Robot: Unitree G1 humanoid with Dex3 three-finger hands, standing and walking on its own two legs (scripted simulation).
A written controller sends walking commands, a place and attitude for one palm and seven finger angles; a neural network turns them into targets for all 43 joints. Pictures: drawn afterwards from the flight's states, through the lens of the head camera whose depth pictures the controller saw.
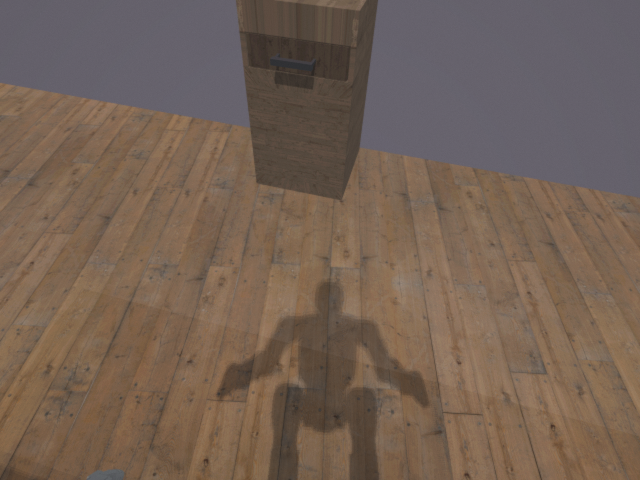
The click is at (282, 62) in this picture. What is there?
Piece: drawer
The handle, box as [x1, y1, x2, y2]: [270, 53, 315, 70]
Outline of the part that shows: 270,58 270,64 305,70 311,70 312,65 315,61 315,59 313,58 310,62 280,58 279,53 277,53 274,57 272,56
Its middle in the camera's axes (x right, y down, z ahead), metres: -0.10 -0.65 +1.41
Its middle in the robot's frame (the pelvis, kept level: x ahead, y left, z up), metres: +1.47 +0.17 -0.12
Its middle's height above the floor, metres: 0.65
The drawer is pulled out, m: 0.00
